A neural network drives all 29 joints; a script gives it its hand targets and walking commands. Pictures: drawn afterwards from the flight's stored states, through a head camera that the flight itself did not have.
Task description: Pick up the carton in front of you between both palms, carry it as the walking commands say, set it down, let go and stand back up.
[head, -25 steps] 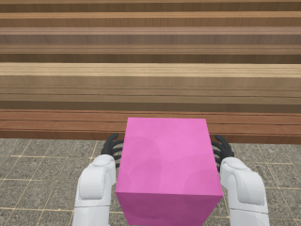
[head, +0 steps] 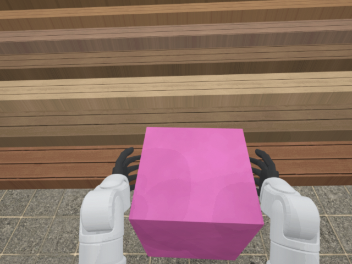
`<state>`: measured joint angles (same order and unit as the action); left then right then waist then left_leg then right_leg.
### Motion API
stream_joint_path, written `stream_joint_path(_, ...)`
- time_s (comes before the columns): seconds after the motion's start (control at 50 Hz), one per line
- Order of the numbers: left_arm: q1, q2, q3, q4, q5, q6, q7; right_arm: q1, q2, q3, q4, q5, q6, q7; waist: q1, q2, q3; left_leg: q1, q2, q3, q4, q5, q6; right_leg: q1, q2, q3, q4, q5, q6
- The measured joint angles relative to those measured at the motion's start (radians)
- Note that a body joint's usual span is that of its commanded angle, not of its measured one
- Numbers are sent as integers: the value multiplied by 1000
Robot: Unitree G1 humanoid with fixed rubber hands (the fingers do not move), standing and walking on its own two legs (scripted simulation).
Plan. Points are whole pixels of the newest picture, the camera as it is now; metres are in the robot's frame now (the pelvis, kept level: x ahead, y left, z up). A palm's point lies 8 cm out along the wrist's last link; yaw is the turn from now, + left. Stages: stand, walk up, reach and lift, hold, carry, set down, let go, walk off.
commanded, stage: carry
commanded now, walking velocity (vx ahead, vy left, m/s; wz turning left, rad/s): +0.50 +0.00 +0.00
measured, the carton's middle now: (192, 196) +0.28 -0.01 +0.02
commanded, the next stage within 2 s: none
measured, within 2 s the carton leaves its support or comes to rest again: neither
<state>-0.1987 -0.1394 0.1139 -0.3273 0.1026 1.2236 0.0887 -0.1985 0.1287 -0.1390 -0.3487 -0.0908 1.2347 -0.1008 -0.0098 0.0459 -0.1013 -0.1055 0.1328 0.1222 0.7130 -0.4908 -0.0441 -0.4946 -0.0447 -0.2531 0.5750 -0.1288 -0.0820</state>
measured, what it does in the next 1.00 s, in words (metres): walks ahead: left foot, then right foot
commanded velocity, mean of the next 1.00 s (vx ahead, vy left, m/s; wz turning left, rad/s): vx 0.50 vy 0.00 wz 0.00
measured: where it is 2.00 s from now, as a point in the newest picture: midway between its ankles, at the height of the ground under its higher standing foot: (185, 121)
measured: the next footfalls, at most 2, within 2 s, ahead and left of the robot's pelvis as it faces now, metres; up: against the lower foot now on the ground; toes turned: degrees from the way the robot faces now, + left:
left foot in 0.42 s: +0.45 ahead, +0.10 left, +0.00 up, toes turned +9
right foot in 0.82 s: +0.63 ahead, -0.10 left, +0.00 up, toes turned -6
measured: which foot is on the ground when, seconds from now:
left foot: up 0.00-0.40, down 0.42-0.88, up 0.90-1.00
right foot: down 0.00-0.44, up 0.46-0.80, down 0.82-1.00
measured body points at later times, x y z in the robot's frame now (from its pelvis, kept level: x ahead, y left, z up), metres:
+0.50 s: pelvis +0.31 +0.02 +0.00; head +0.34 +0.03 +0.45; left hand +0.67 +0.16 +0.15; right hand +0.66 -0.14 +0.16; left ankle +0.41 +0.09 -0.72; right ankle +0.13 -0.08 -0.65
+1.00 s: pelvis +0.63 +0.00 +0.02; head +0.72 -0.01 +0.46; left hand +1.02 +0.16 +0.13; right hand +1.04 -0.15 +0.13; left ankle +0.53 +0.11 -0.55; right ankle +0.59 -0.09 -0.72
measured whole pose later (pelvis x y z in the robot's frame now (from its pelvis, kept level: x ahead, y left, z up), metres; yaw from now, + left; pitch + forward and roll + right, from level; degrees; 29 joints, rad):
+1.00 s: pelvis +0.63 +0.00 +0.02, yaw -1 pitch +7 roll +0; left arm -0.81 -0.05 0.26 -0.01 0.09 1.30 0.13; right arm -0.83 0.00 -0.33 -0.02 -0.06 1.32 -0.13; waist 0.08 0.02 0.07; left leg -0.67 -0.02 0.01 1.57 -0.49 0.06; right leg -0.34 0.01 -0.10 0.52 -0.31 -0.06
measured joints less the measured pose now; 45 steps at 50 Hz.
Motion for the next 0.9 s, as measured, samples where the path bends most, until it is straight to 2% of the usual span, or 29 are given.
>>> stream_joint_path(0.04,-4,-1,-5,12,3,-1,0,0,0,-8,2,2,4,0,8,-9,27,-153,-20,-56,291,30,26,36,-1,-7,-1,-66,-12)
stream_joint_path(0.06,1,0,-5,1,2,1,0,1,7,-10,-5,0,6,0,11,-15,40,-222,-27,-62,379,61,37,63,-1,-9,-27,-74,-8)
stream_joint_path(0.1,11,1,-1,-38,-5,3,0,1,11,1,-32,-2,6,0,18,-23,64,-334,-27,-57,434,135,51,121,4,-8,-95,-70,1)
stream_joint_path(0.16,10,1,8,-102,-14,1,2,-11,12,16,-79,-1,-1,0,30,-35,83,-447,-25,-39,360,205,54,207,9,4,-188,-70,5)
stream_joint_path(0.26,-33,-6,30,-167,-27,13,2,-48,19,14,-145,-4,6,0,34,-40,69,-522,-32,-12,114,302,45,344,11,22,-281,-114,29)
stream_joint_path(0.32,-91,-11,43,-166,-26,29,3,-93,17,-11,-164,-6,28,0,38,-35,55,-514,-44,10,-37,366,56,421,15,32,-288,-173,51)
stream_joint_path(0.38,-178,14,44,-125,-27,59,15,-175,-15,-27,-130,3,61,-5,40,-36,46,-475,-63,43,-138,407,82,491,16,43,-253,-260,78)
stream_joint_path(0.42,-251,48,51,-77,-31,90,23,-259,-41,-35,-65,10,85,-14,30,-42,43,-415,-86,74,-198,391,97,508,2,56,-149,-351,95)
stream_joint_path(0.46,-332,101,64,-5,-49,115,27,-349,-59,-39,29,15,93,-22,0,-73,56,-417,-104,93,-115,365,130,419,-34,100,134,-401,85)
stream_joint_path(0.5,-399,136,77,70,-66,141,35,-421,-75,-41,115,23,110,-37,-19,-75,80,-406,-107,96,-77,298,150,256,-8,181,463,-363,57)
stream_joint_path(0.52,-430,142,86,105,-67,153,36,-446,-82,-47,147,27,120,-41,-25,-71,94,-387,-109,96,-91,285,150,180,3,199,571,-333,43)
stream_joint_path(0.58,-512,139,109,180,-54,170,37,-499,-100,-74,200,39,135,-45,-35,-66,132,-319,-121,93,-170,281,147,-6,0,215,658,-238,28)
stream_joint_path(0.7,-637,139,145,234,-31,147,39,-612,-117,-131,250,49,106,-46,-40,-59,175,-197,-129,76,-268,234,135,-213,-18,214,474,-164,42)
stream_joint_path(0.8,-686,147,174,277,-28,127,39,-679,-119,-153,313,40,85,-46,-37,-50,158,-108,-123,56,-253,125,105,-220,7,175,237,-62,33)
stream_joint_path(0.86,-679,133,184,310,-23,112,39,-678,-121,-159,341,35,83,-46,-19,-16,133,-103,-84,43,-111,50,91,-83,41,131,114,-81,4)
stream_joint_path(0.88,-683,125,179,332,-17,108,39,-668,-127,-166,343,37,88,-45,-9,-22,121,-140,-76,38,5,90,83,7,42,126,17,-1,1)
stream_joint_path(0.9,-686,118,175,348,-11,99,39,-668,-138,-168,351,41,88,-43,11,-17,119,-197,-70,8,159,105,81,50,54,126,-20,-57,3)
